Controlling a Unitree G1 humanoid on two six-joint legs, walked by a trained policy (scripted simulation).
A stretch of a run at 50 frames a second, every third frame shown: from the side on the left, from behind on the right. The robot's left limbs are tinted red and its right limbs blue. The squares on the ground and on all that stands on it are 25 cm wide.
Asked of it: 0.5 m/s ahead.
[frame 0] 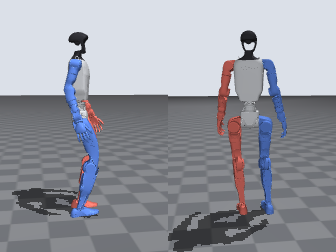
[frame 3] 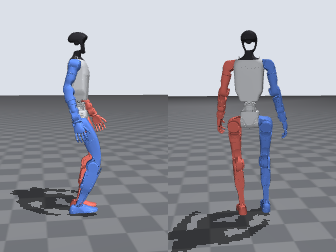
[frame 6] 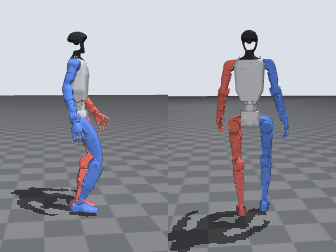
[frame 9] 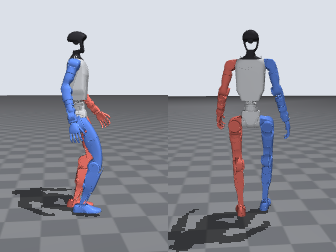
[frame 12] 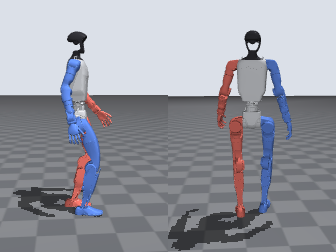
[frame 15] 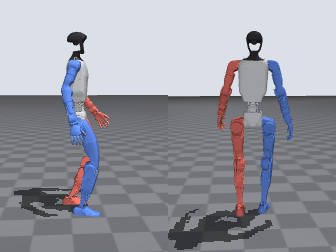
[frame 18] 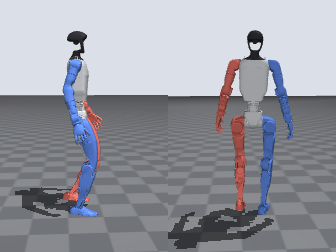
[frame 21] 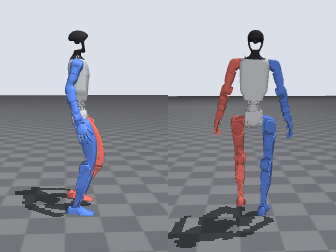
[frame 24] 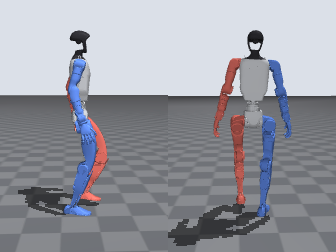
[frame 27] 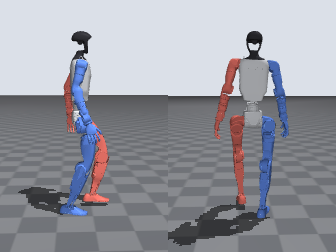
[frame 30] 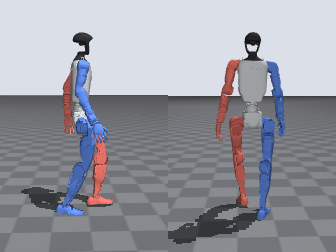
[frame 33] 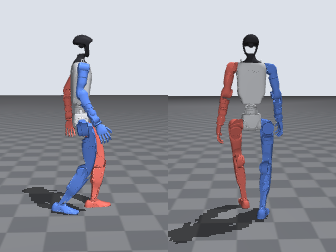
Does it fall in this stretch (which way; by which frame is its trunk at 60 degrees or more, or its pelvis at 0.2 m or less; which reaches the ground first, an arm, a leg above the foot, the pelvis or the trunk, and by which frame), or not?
no
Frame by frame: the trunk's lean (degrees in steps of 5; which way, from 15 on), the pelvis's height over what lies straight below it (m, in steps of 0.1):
0: 0, 0.8
3: 0, 0.8
6: 0, 0.8
9: 0, 0.8
12: 0, 0.8
15: 0, 0.8
18: 0, 0.8
21: 0, 0.8
24: 0, 0.8
27: 0, 0.8
30: 5, 0.8
33: 0, 0.7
